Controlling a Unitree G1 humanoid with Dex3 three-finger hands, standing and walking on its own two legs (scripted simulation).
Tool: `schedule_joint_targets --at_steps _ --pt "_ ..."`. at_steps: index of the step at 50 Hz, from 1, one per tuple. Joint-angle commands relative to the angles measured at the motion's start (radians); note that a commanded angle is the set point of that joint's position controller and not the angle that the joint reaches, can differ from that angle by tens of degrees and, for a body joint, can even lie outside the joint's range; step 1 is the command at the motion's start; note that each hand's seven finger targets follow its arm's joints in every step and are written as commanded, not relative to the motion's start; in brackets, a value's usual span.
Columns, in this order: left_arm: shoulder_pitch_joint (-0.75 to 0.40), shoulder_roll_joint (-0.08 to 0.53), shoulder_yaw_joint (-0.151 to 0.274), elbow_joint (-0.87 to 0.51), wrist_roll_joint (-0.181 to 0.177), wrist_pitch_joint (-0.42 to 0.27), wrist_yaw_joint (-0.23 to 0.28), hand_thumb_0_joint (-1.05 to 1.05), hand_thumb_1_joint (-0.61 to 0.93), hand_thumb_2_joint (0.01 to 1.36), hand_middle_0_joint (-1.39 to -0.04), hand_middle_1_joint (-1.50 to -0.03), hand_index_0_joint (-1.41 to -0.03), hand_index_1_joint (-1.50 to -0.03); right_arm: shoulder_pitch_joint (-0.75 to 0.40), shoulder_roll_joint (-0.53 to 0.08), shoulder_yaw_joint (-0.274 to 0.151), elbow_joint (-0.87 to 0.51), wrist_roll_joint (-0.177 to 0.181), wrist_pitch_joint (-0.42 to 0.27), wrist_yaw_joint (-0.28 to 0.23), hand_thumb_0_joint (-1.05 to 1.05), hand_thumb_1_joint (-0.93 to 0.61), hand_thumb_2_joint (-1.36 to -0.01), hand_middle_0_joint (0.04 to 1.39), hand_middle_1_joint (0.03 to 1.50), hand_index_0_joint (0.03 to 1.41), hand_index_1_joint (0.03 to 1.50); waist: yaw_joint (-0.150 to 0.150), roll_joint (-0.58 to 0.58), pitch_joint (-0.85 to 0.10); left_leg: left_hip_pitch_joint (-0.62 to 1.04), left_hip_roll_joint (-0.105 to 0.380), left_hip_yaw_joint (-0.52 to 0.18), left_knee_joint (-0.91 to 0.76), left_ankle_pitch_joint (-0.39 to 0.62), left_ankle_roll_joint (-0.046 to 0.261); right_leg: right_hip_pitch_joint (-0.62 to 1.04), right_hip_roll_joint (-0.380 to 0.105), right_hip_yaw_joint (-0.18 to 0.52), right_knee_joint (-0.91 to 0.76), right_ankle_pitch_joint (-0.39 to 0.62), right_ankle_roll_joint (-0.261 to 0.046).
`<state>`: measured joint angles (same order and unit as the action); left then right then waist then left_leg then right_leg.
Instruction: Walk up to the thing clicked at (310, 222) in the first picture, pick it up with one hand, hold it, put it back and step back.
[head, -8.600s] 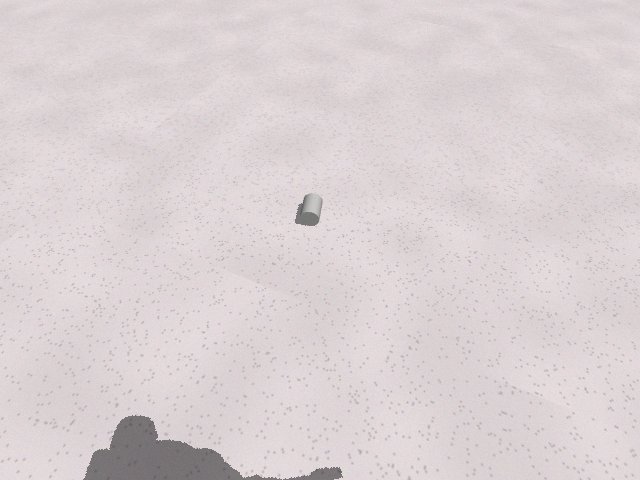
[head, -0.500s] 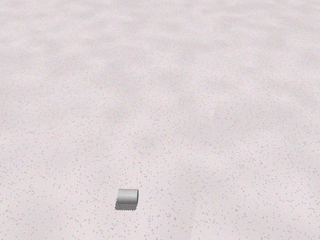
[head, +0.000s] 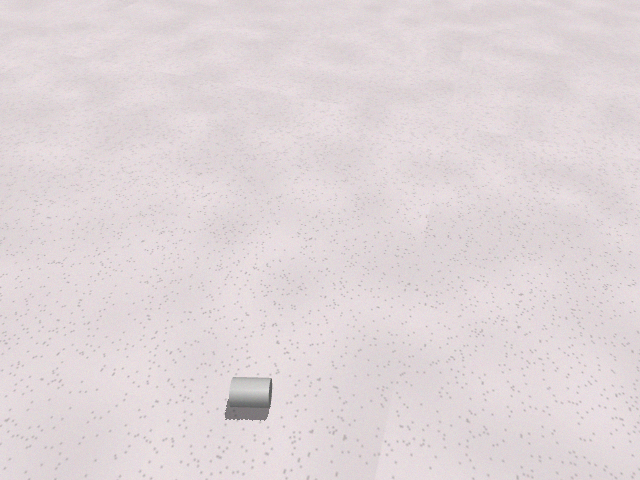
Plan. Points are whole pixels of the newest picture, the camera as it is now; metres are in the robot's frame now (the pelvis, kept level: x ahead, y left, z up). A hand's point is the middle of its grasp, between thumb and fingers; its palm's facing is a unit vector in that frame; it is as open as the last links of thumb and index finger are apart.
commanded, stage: stand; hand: left
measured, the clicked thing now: (251, 392) +0.51 +0.20 -0.74
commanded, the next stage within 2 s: walk up in 1.66 s
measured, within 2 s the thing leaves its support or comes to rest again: neither
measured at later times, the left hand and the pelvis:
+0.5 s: hand out of the picture +0.10 +0.26 -0.16, palm faces -0.02 -0.94 -0.34, open 7.4 cm; pelvis +0.02 +0.01 +0.00, yaw +0 degrees
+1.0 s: hand out of the picture +0.09 +0.26 -0.16, palm faces -0.02 -0.94 -0.34, open 7.4 cm; pelvis +0.02 +0.01 +0.00, yaw +0 degrees
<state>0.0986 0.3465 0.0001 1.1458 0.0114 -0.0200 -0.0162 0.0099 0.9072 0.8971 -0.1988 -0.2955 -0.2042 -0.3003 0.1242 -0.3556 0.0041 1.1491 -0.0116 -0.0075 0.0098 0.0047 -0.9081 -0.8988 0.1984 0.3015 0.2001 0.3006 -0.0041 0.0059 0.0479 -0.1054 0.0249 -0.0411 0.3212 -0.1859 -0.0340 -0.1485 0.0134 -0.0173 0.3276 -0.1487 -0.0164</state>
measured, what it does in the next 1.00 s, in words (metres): stands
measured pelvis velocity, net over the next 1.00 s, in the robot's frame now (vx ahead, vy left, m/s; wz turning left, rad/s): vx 0.02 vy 0.01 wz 0.00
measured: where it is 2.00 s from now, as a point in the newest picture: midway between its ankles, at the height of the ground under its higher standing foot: outside the picture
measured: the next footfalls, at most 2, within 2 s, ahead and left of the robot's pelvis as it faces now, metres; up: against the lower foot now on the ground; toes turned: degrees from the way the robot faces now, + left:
none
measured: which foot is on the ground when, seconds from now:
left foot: down 0.00-1.00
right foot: down 0.00-1.00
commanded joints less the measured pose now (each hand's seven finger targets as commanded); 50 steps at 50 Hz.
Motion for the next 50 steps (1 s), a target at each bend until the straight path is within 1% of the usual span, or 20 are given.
schedule_joint_targets --at_steps 1,2,5,8,9,12,18,21,23,25,26,27,31,32,34,35,38,40,43,50 --pt "-0.047 0.226 0.041 -0.056 -0.005 -0.015 0.019 0.0 0.9 0.9 -0.2 -0.3 -0.2 -0.3 -0.04 -0.207 -0.038 -0.063 0.002 -0.022 -0.014 0.0 -0.9 -0.9 0.2 0.3 0.2 0.3 0.007 0.001 -0.057 -0.048 0.097 -0.066 -0.055 0.044 0.043 0.044 -0.14 0.127 -0.061 0.028 -0.007" --pt "-0.044 0.226 0.041 -0.056 -0.005 -0.014 0.019 0.0 0.9 0.9 -0.2 -0.3 -0.2 -0.3 -0.039 -0.207 -0.038 -0.063 0.002 -0.023 -0.014 0.0 -0.9 -0.9 0.2 0.3 0.2 0.3 0.007 0.002 -0.058 -0.041 0.097 -0.067 -0.056 0.036 0.041 0.035 -0.138 0.125 -0.062 0.007 -0.008" --pt "-0.048 0.224 0.041 -0.056 -0.008 -0.014 0.017 0.0 0.9 0.9 -0.2 -0.3 -0.2 -0.3 -0.03 -0.206 -0.034 -0.059 0.002 -0.024 -0.014 0.0 -0.9 -0.9 0.2 0.3 0.2 0.3 0.006 0.006 -0.056 -0.05 0.095 -0.066 -0.058 0.039 0.041 0.042 -0.14 0.129 -0.061 0.028 -0.008" --pt "-0.048 0.22 0.04 -0.059 -0.007 -0.015 0.017 0.0 0.9 0.9 -0.2 -0.3 -0.2 -0.3 -0.038 -0.209 -0.034 -0.064 0.002 -0.027 -0.016 0.0 -0.9 -0.9 0.2 0.3 0.2 0.3 0.008 0.01 -0.083 -0.041 0.102 -0.067 -0.057 0.095 0.041 0.074 -0.139 0.117 -0.043 0.102 -0.009" --pt "-0.044 0.22 0.04 -0.058 -0.007 -0.015 0.018 0.0 0.9 0.9 -0.2 -0.3 -0.2 -0.3 -0.043 -0.213 -0.036 -0.065 0.003 -0.027 -0.017 0.0 -0.9 -0.9 0.2 0.3 0.2 0.3 0.012 0.003 -0.087 -0.031 0.101 -0.069 -0.056 0.098 0.04 0.072 -0.138 0.114 -0.043 0.1 -0.007" --pt "-0.051 0.218 0.039 -0.057 -0.008 -0.015 0.02 0.0 0.9 0.9 -0.2 -0.3 -0.2 -0.3 -0.038 -0.212 -0.035 -0.065 0.004 -0.026 -0.019 0.0 -0.9 -0.9 0.2 0.3 0.2 0.3 0.004 -0.002 -0.097 -0.014 0.105 -0.065 -0.046 0.146 0.042 0.087 -0.144 0.11 -0.035 0.175 -0.009" --pt "-0.043 0.214 0.04 -0.051 -0.006 -0.014 0.021 0.0 0.9 0.9 -0.2 -0.3 -0.2 -0.3 -0.051 -0.214 -0.034 -0.071 0.003 -0.025 -0.021 0.0 -0.9 -0.9 0.2 0.3 0.2 0.3 0.008 0.005 -0.095 0.006 0.107 -0.063 -0.043 0.174 0.044 0.078 -0.142 0.104 -0.034 0.191 -0.002" --pt "-0.051 0.222 0.042 -0.052 -0.006 -0.014 0.022 0.0 0.9 0.9 -0.2 -0.3 -0.2 -0.3 -0.044 -0.207 -0.033 -0.071 0.004 -0.022 -0.02 0.0 -0.9 -0.9 0.2 0.3 0.2 0.3 0.004 -0.011 -0.083 -0.002 0.106 -0.065 -0.048 0.152 0.041 0.074 -0.142 0.105 -0.041 0.155 -0.002" --pt "-0.05 0.216 0.042 -0.055 -0.006 -0.015 0.023 0.0 0.9 0.9 -0.2 -0.3 -0.2 -0.3 -0.045 -0.216 -0.037 -0.073 0.004 -0.024 -0.022 0.0 -0.9 -0.9 0.2 0.3 0.2 0.3 0.005 0.003 -0.106 0.011 0.109 -0.063 -0.038 0.208 0.039 0.098 -0.146 0.102 -0.029 0.223 -0.005" --pt "-0.041 0.216 0.042 -0.052 -0.005 -0.015 0.024 0.0 0.9 0.9 -0.2 -0.3 -0.2 -0.3 -0.054 -0.213 -0.038 -0.076 0.005 -0.023 -0.024 0.0 -0.9 -0.9 0.2 0.3 0.2 0.3 0.006 0.006 -0.108 0.021 0.108 -0.059 -0.032 0.212 0.043 0.095 -0.147 0.101 -0.031 0.241 -0.004" --pt "-0.049 0.224 0.043 -0.052 -0.008 -0.015 0.023 0.0 0.9 0.9 -0.2 -0.3 -0.2 -0.3 -0.038 -0.2 -0.033 -0.072 0.005 -0.022 -0.023 0.0 -0.9 -0.9 0.2 0.3 0.2 0.3 0.001 -0.006 -0.093 0.002 0.104 -0.06 -0.046 0.193 0.039 0.095 -0.146 0.104 -0.035 0.217 -0.004" --pt "-0.047 0.219 0.043 -0.055 -0.007 -0.013 0.023 0.0 0.9 0.9 -0.2 -0.3 -0.2 -0.3 -0.044 -0.209 -0.034 -0.072 0.004 -0.022 -0.023 0.0 -0.9 -0.9 0.2 0.3 0.2 0.3 0.004 0.007 -0.086 0.012 0.106 -0.059 -0.05 0.185 0.039 0.08 -0.143 0.102 -0.036 0.195 -0.004" --pt "-0.049 0.221 0.045 -0.058 -0.006 -0.015 0.025 0.0 0.9 0.9 -0.2 -0.3 -0.2 -0.3 -0.048 -0.206 -0.035 -0.077 0.005 -0.025 -0.023 0.0 -0.9 -0.9 0.2 0.3 0.2 0.3 0.003 -0.002 -0.119 0.03 0.113 -0.058 -0.036 0.266 0.042 0.117 -0.149 0.099 -0.02 0.284 -0.005" --pt "-0.044 0.217 0.044 -0.059 -0.007 -0.015 0.025 0.0 0.9 0.9 -0.2 -0.3 -0.2 -0.3 -0.052 -0.208 -0.036 -0.078 0.005 -0.025 -0.024 0.0 -0.9 -0.9 0.2 0.3 0.2 0.3 0.004 0.002 -0.116 0.037 0.112 -0.056 -0.038 0.264 0.042 0.106 -0.146 0.095 -0.019 0.276 -0.004" --pt "-0.048 0.219 0.045 -0.057 -0.006 -0.011 0.025 0.0 0.9 0.9 -0.2 -0.3 -0.2 -0.3 -0.055 -0.211 -0.038 -0.079 0.003 -0.023 -0.025 0.0 -0.9 -0.9 0.2 0.3 0.2 0.3 0.005 0.004 -0.098 0.023 0.109 -0.055 -0.05 0.21 0.041 0.099 -0.143 0.096 -0.032 0.214 -0.005" --pt "-0.038 0.212 0.043 -0.057 -0.004 -0.011 0.024 0.0 0.9 0.9 -0.2 -0.3 -0.2 -0.3 -0.065 -0.216 -0.039 -0.08 0.004 -0.023 -0.025 0.0 -0.9 -0.9 0.2 0.3 0.2 0.3 0.01 0.012 -0.096 0.028 0.112 -0.057 -0.045 0.223 0.043 0.095 -0.145 0.099 -0.034 0.231 -0.004" --pt "-0.042 0.218 0.044 -0.058 -0.004 -0.011 0.025 0.0 0.9 0.9 -0.2 -0.3 -0.2 -0.3 -0.053 -0.208 -0.037 -0.08 0.003 -0.022 -0.023 0.0 -0.9 -0.9 0.2 0.3 0.2 0.3 0.005 -0.005 -0.071 0.012 0.106 -0.057 -0.061 0.161 0.043 0.076 -0.141 0.1 -0.046 0.166 -0.002" --pt "-0.042 0.21 0.043 -0.059 -0.003 -0.012 0.026 0.0 0.9 0.9 -0.2 -0.3 -0.2 -0.3 -0.065 -0.215 -0.04 -0.084 0.003 -0.021 -0.023 0.0 -0.9 -0.9 0.2 0.3 0.2 0.3 0.009 0.008 -0.083 0.014 0.109 -0.059 -0.053 0.183 0.048 0.09 -0.144 0.1 -0.04 0.193 -0.004" --pt "-0.043 0.22 0.045 -0.062 -0.004 -0.015 0.026 0.0 0.9 0.9 -0.2 -0.3 -0.2 -0.3 -0.048 -0.21 -0.039 -0.084 0.004 -0.023 -0.023 0.0 -0.9 -0.9 0.2 0.3 0.2 0.3 0.004 -0.007 -0.099 0.016 0.108 -0.055 -0.05 0.207 0.046 0.11 -0.149 0.101 -0.036 0.223 -0.004" --pt "-0.035 0.215 0.043 -0.061 -0.005 -0.011 0.025 0.0 0.9 0.9 -0.2 -0.3 -0.2 -0.3 -0.053 -0.21 -0.038 -0.084 0.004 -0.023 -0.022 0.0 -0.9 -0.9 0.2 0.3 0.2 0.3 0.01 0.004 -0.065 0.003 0.102 -0.062 -0.07 0.142 0.045 0.071 -0.14 0.098 -0.049 0.133 -0.003"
